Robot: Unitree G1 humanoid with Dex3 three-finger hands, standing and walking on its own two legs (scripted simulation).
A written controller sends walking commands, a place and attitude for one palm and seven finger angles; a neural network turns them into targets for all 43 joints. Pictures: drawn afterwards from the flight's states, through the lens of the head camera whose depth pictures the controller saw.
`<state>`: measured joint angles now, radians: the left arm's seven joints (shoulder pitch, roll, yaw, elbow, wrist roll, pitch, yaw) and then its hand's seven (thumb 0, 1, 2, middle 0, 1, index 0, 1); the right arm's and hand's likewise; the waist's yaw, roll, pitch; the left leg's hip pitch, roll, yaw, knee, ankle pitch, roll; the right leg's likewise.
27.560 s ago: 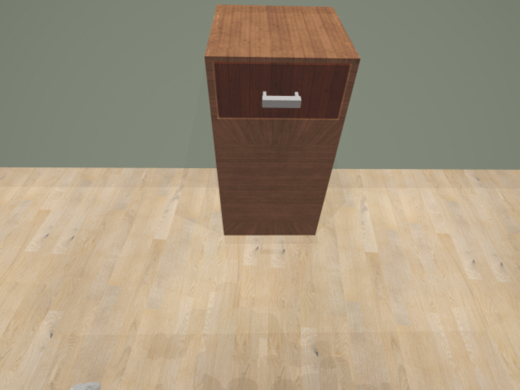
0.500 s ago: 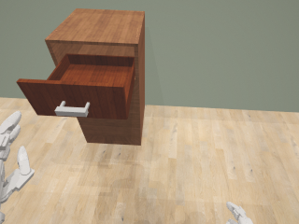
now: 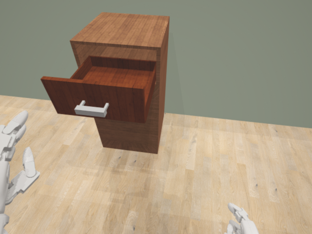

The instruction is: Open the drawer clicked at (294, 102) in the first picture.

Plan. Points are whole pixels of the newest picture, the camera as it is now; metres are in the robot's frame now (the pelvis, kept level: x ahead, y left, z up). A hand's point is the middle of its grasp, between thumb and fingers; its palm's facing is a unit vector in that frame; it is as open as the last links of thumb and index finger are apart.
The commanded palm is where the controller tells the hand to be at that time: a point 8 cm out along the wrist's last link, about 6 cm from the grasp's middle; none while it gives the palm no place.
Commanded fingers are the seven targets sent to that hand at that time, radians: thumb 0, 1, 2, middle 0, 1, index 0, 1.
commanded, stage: let the arm hang, fingers relaxed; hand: left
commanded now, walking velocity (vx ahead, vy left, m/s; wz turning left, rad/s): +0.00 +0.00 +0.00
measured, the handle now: (92, 107) +0.56 +0.27 -0.01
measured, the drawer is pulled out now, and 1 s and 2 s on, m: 0.30 0.30 0.30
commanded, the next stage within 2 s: look to check the result in 1.08 s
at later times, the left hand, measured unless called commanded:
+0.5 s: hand out of the picture -0.04 +0.21 -0.16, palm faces +0.02 -0.97 -0.23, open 7.2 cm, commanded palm none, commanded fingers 0.00 0.90 0.90 -0.20 -0.30 -0.20 -0.30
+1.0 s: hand out of the picture +0.02 +0.19 -0.16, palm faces -0.01 -0.98 -0.22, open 7.3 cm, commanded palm none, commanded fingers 0.00 0.90 0.90 -0.20 -0.30 -0.20 -0.30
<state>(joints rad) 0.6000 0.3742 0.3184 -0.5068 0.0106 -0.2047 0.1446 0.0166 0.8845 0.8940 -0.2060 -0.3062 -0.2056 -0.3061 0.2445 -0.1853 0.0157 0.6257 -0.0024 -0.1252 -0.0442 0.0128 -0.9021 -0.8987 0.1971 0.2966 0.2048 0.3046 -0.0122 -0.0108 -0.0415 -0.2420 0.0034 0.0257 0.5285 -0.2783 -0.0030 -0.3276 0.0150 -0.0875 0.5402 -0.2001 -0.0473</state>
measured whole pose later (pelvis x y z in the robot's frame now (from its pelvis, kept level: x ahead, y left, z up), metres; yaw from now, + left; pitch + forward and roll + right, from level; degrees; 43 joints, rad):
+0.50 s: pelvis +0.00 +0.02 +0.01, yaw -1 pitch -1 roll +0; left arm 0.36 0.20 0.02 1.11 0.01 0.03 0.03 0.00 0.94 0.89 -0.20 -0.30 -0.20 -0.30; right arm 0.40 -0.15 0.00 1.09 -0.02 0.03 -0.03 0.01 -0.91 -0.90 0.19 0.30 0.20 0.30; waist 0.01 0.00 0.06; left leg -0.17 0.01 0.03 0.43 -0.24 0.01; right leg -0.23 0.03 -0.08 0.38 -0.13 -0.05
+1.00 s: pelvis +0.01 +0.02 +0.01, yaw -2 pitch -2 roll +0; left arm 0.27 0.14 0.01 1.12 0.02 0.00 0.04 0.01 0.92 0.89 -0.20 -0.30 -0.20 -0.30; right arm 0.33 -0.10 0.00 1.11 -0.01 0.00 -0.03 0.00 -0.91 -0.90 0.19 0.30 0.20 0.30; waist -0.01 0.02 0.03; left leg -0.13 0.00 0.07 0.40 -0.24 0.02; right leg -0.22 0.02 -0.04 0.40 -0.15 -0.04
